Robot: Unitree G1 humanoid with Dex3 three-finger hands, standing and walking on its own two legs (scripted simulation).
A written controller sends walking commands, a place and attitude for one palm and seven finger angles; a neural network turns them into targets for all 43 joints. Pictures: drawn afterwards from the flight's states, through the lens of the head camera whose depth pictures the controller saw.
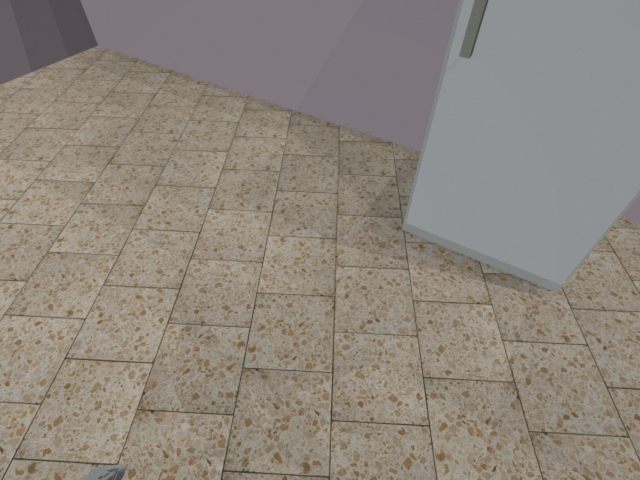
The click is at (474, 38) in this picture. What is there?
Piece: fridge door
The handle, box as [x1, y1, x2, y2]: [459, 0, 487, 58]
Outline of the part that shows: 487,0 474,0 459,56 468,58 471,55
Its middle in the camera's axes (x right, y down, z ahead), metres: +0.40 -0.60 +0.94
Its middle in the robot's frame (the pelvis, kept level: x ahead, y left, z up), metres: +1.15 -0.34 +0.19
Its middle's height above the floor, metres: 0.96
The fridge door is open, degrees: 0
